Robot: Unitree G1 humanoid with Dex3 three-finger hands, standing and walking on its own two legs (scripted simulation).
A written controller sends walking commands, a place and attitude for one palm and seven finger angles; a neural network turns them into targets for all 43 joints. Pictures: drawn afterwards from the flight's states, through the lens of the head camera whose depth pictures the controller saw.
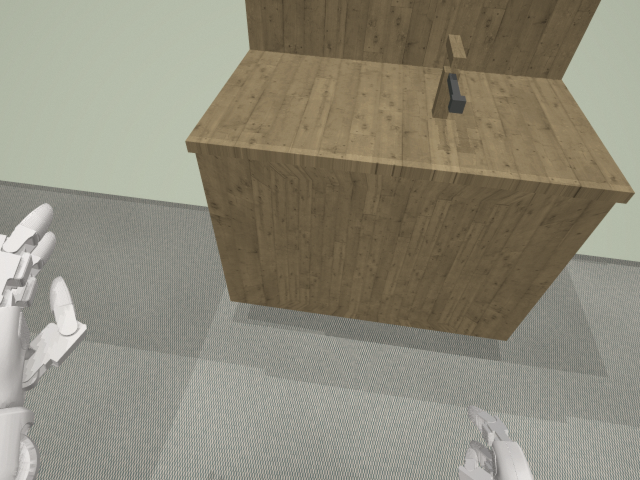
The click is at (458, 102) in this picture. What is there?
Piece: tap's lever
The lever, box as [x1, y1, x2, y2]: [448, 95, 465, 113]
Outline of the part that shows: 451,95 448,105 449,112 461,113 465,103 464,96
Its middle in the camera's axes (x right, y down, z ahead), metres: +0.29 -0.28 +0.81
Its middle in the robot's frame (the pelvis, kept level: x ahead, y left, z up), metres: +0.82 -0.23 +0.09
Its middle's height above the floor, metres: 0.86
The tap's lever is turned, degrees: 0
